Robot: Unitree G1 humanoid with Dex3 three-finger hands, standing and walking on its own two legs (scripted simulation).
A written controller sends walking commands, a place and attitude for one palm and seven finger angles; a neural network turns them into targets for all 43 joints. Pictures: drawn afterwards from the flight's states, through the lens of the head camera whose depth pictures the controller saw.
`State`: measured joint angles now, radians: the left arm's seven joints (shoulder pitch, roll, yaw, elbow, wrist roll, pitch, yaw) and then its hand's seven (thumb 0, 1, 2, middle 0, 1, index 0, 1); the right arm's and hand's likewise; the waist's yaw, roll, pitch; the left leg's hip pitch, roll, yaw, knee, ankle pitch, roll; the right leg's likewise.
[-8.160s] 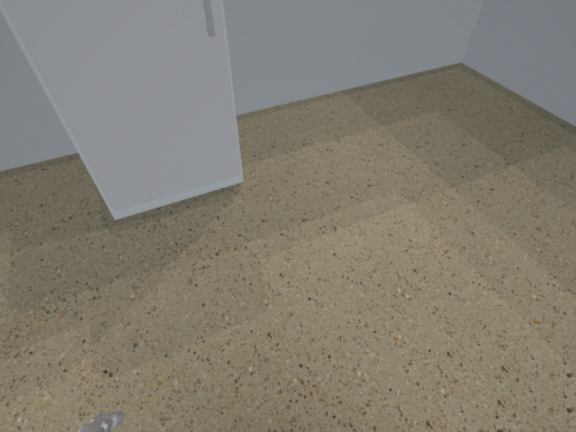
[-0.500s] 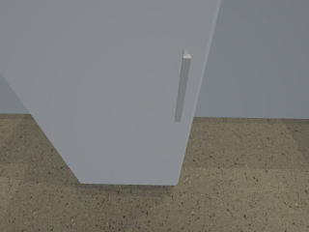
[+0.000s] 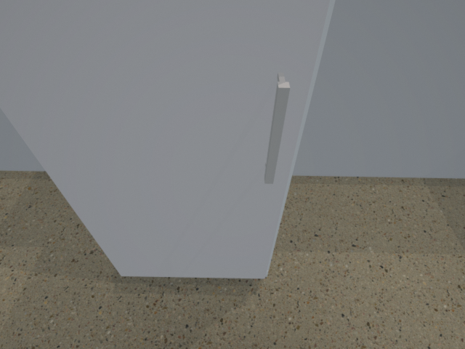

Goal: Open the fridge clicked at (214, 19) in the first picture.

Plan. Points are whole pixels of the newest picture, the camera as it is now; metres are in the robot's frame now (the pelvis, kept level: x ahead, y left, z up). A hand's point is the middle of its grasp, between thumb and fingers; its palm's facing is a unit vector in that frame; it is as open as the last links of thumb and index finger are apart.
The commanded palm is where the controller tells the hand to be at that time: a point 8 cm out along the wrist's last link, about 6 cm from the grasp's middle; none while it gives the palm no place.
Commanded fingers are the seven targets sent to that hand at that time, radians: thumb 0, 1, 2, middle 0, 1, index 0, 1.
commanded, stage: shuffle to correct the standing spot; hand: right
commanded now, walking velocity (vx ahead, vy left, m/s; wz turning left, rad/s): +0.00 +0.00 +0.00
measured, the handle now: (274, 134) +0.49 -0.05 +0.11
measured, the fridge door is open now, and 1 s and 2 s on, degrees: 0 0 0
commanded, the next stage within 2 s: come to a stop and stand still in 0.44 s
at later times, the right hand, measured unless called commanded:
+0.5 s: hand out of the picture +0.00 -0.13 -0.19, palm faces -0.03 +0.98 -0.17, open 7.4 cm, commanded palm none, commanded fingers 0.00 -0.90 -0.90 0.20 0.30 0.20 0.30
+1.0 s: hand out of the picture +0.05 -0.07 -0.20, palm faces +0.09 +0.97 -0.22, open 7.4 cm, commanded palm none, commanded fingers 0.00 -0.90 -0.90 0.20 0.30 0.20 0.30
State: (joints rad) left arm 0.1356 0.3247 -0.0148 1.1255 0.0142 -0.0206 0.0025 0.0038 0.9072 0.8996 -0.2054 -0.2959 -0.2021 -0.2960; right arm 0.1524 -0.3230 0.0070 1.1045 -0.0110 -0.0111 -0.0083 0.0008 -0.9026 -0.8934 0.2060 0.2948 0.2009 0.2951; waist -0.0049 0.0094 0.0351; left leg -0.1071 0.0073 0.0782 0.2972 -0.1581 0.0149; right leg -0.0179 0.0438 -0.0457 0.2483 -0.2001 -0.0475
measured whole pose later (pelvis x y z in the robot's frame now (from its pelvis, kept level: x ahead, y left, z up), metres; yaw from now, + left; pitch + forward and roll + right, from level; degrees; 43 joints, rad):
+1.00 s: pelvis +0.01 +0.12 -0.02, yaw +1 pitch -3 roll +0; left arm 0.30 0.17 0.07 1.04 0.03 0.04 0.07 0.00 0.91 0.90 -0.20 -0.30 -0.20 -0.30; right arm 0.26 -0.15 -0.08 0.99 0.00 0.07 -0.05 0.00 -0.90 -0.89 0.21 0.30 0.20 0.30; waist 0.01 0.00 0.08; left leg -0.43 -0.05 -0.03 1.28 -0.48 -0.01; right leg -0.31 -0.04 -0.09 0.59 -0.21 -0.05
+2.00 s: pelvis -0.11 -0.02 -0.01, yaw +4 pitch -1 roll +0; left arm 0.34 0.11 -0.01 1.07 0.02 0.00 0.02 0.02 0.93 0.90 -0.20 -0.30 -0.20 -0.30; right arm 0.28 -0.13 -0.02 1.06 -0.01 0.00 -0.03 0.00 -0.93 -0.89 0.20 0.29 0.20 0.29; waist 0.02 -0.04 0.03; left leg -0.23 0.03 0.00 0.49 -0.24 -0.01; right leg -0.22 0.08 -0.06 0.44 -0.21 -0.08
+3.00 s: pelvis -0.05 +0.02 -0.01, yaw +3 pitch +0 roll -1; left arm 0.24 0.18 -0.01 1.12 0.01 -0.03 0.04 0.00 0.91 0.90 -0.20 -0.30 -0.20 -0.30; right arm 0.24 -0.16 0.00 1.10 -0.01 -0.04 -0.04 0.00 -0.91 -0.89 0.20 0.29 0.20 0.29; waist 0.00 -0.01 0.04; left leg -0.13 -0.01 0.02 0.41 -0.30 0.03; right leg -0.12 0.04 -0.03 0.37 -0.26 -0.03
